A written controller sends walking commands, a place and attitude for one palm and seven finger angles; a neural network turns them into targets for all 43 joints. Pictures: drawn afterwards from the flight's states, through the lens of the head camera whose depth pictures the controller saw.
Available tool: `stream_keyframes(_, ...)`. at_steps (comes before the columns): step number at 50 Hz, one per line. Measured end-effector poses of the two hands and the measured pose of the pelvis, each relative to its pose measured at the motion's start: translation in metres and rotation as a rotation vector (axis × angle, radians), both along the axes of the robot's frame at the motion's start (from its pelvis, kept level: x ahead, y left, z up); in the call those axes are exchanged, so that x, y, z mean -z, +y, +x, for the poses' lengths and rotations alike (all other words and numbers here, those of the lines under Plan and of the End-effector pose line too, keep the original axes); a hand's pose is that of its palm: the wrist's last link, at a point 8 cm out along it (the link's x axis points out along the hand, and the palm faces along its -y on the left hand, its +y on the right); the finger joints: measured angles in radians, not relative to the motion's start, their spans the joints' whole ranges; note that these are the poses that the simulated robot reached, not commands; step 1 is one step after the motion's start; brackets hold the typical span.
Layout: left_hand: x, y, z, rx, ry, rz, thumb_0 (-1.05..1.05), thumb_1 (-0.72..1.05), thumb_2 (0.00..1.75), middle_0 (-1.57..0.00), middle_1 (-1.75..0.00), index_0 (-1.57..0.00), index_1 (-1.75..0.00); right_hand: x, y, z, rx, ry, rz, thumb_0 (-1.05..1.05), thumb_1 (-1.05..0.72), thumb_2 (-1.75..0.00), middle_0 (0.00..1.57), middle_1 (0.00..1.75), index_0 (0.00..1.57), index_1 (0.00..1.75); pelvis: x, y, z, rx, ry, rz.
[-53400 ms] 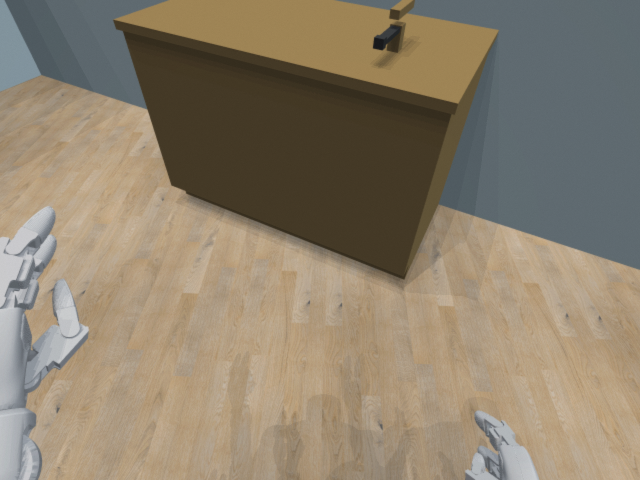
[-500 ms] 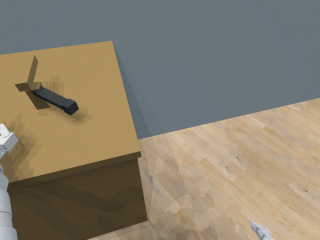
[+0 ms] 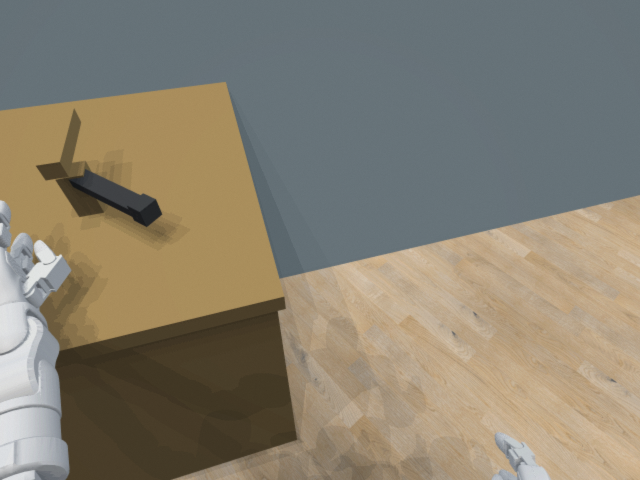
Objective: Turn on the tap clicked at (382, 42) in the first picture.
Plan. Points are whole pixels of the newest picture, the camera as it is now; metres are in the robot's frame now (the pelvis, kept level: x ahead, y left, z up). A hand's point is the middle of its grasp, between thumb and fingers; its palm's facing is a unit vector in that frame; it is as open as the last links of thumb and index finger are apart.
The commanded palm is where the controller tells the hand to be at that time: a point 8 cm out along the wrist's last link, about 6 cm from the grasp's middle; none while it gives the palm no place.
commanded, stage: push the lever round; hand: left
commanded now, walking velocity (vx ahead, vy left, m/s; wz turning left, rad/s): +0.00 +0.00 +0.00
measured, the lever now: (144, 210) +0.42 +0.27 +0.12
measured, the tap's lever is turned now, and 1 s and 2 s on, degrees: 44 44 70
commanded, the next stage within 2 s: none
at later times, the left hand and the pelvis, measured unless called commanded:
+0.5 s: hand (104, 248) +0.35 +0.29 +0.12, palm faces +0.67 -0.74 -0.04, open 7.8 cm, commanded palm +0.30 +0.32 +0.12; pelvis +0.01 +0.01 +0.01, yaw +1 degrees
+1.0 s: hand (138, 234) +0.37 +0.26 +0.12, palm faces +0.76 -0.65 -0.08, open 7.8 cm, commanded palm +0.32 +0.28 +0.12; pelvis +0.01 -0.01 +0.01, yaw +1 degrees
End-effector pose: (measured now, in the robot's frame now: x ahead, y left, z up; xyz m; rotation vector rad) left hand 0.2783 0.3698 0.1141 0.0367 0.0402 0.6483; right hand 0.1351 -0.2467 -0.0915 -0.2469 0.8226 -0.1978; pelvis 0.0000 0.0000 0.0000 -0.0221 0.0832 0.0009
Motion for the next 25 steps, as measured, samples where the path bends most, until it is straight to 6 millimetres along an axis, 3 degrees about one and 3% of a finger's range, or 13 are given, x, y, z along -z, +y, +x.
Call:
stream_keyframes(12,-0.002,-0.015,0.005,-0.053,-0.021,0.013,0.02,0.9,0.9,-0.15,-0.15,-0.15,-0.15,-0.004,0.016,0.011,-0.024,0.002,-0.006,0.01,-0.91,-0.9,0.2,0.3,0.21,0.3,-0.004,0.008,0.003,-0.006,-0.013,-0.004)
stream_keyframes(25,-0.007,-0.051,0.017,-0.083,-0.009,0.005,0.02,0.9,0.9,-0.15,-0.15,-0.15,-0.15,-0.007,0.026,0.031,-0.05,-0.013,0.01,0.01,-0.91,-0.9,0.2,0.3,0.21,0.3,-0.007,0.012,0.007,-0.013,-0.028,0.002)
